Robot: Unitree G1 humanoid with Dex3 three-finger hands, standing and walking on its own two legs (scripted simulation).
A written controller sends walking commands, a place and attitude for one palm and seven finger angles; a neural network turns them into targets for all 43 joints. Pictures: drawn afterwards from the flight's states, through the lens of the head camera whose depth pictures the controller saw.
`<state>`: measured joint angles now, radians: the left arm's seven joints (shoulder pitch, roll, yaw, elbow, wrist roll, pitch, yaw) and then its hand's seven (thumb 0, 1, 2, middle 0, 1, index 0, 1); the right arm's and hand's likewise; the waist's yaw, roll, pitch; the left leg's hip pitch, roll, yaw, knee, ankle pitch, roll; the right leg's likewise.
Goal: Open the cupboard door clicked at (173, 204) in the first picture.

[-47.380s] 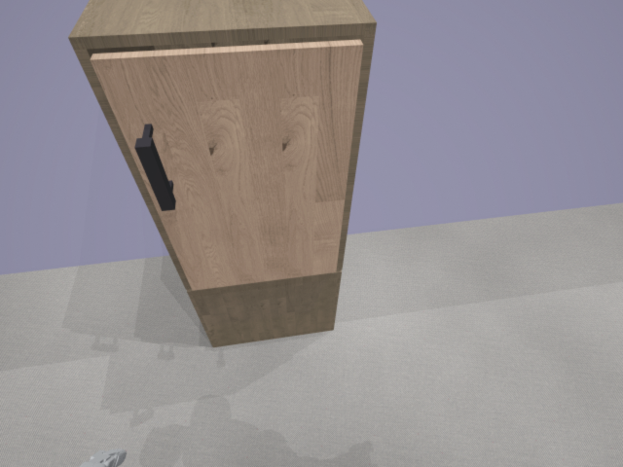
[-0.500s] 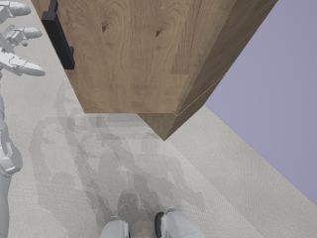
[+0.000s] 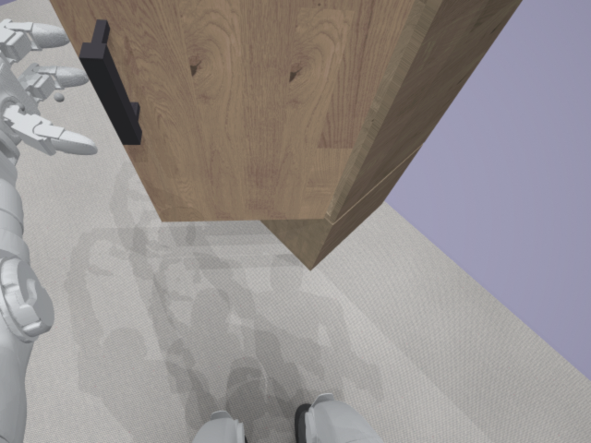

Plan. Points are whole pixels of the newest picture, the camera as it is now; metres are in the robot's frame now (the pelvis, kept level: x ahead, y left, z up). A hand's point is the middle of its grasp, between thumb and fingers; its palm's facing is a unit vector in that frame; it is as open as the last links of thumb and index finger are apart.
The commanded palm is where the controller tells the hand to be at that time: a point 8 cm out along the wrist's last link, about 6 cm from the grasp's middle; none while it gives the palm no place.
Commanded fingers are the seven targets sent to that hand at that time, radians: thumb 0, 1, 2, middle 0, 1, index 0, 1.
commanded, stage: slide the fingers in behind the handle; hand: left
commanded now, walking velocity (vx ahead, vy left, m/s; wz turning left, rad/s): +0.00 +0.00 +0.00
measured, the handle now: (118, 87) +0.54 +0.17 +0.11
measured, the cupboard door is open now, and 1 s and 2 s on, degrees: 50 53 52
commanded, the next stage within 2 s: move the hooked fingers beside the handle in 1.64 s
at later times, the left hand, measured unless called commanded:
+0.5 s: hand (74, 98) +0.52 +0.22 +0.10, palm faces -0.05 -1.00 +0.00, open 14.0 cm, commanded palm +0.51 +0.25 +0.10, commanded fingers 0.00 -0.50 0.30 -0.30 -1.20 -0.30 -1.20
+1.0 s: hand (79, 118) +0.49 +0.21 +0.10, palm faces +0.00 -1.00 -0.01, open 14.7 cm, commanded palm +0.49 +0.21 +0.10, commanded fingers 0.00 -0.50 0.30 -0.30 -1.20 -0.30 -1.20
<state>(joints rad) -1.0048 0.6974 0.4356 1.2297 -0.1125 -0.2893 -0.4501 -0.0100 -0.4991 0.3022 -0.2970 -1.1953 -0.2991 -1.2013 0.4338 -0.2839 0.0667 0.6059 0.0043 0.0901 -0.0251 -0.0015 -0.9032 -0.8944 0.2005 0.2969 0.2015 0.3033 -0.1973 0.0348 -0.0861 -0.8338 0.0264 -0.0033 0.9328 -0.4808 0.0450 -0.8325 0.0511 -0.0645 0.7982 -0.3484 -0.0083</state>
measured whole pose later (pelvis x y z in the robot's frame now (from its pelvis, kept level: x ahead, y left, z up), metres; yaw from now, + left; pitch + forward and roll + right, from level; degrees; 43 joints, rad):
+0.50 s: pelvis +0.00 -0.01 +0.00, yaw +0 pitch +22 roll -4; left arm -1.00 0.67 0.41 1.20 -0.12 -0.28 -0.42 -0.01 -0.50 0.30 -0.29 -1.20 -0.30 -1.20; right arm 0.42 -0.29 0.06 0.60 0.00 0.08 -0.02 0.00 -0.90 -0.89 0.20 0.30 0.20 0.30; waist -0.20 0.03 -0.08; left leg -0.84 0.03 -0.01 0.93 -0.48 0.04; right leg -0.84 0.06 -0.07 0.80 -0.35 -0.02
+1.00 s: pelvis +0.01 -0.01 +0.01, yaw +3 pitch +19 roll -4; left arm -0.92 0.51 0.26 1.13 -0.19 -0.31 -0.29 -0.01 -0.50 0.30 -0.17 -1.15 -0.15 -1.17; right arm 0.39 -0.28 0.03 0.68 0.00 0.04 0.00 0.00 -0.90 -0.89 0.20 0.30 0.20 0.30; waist -0.12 0.04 -0.09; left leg -0.76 0.00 -0.04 0.90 -0.47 0.03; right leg -0.75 0.03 -0.10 0.78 -0.37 -0.02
